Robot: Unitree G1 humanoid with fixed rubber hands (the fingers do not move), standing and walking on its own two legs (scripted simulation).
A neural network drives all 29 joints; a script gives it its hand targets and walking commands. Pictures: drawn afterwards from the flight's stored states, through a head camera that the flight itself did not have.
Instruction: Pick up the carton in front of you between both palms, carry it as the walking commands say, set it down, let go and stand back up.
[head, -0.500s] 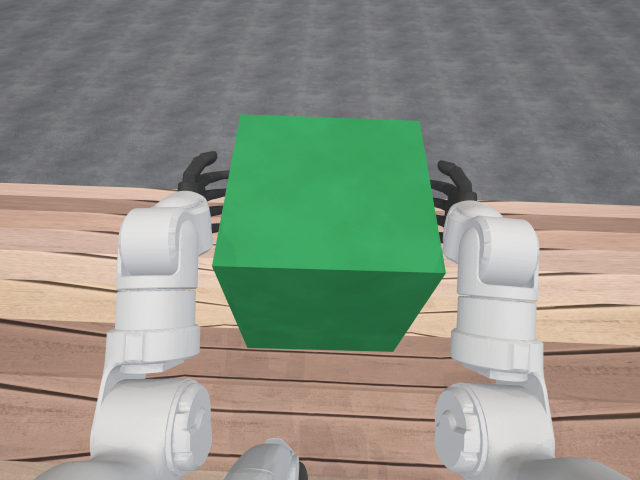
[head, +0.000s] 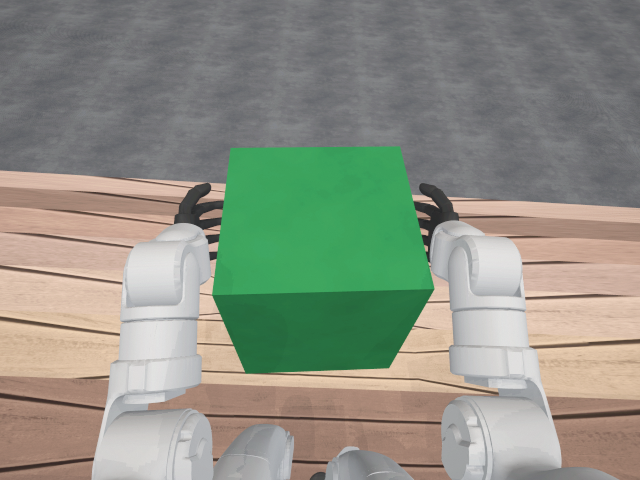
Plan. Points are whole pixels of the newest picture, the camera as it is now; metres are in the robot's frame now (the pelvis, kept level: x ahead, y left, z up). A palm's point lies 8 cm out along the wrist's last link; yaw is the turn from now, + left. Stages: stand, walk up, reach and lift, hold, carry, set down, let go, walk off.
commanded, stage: carry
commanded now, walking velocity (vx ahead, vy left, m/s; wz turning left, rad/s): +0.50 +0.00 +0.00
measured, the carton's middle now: (317, 268) +0.36 +0.02 +0.02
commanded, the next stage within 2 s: none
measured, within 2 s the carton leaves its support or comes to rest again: neither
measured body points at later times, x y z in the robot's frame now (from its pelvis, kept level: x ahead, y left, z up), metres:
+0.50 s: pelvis +0.40 +0.07 -0.18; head +0.43 +0.06 +0.27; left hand +0.77 +0.18 -0.12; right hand +0.74 -0.12 -0.12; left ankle +0.34 +0.11 -0.85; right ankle +0.49 -0.07 -0.83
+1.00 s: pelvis +0.81 +0.07 -0.39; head +0.83 +0.07 +0.06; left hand +1.16 +0.26 -0.30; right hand +1.18 -0.05 -0.31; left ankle +0.95 +0.16 -1.10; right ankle +0.66 +0.01 -0.99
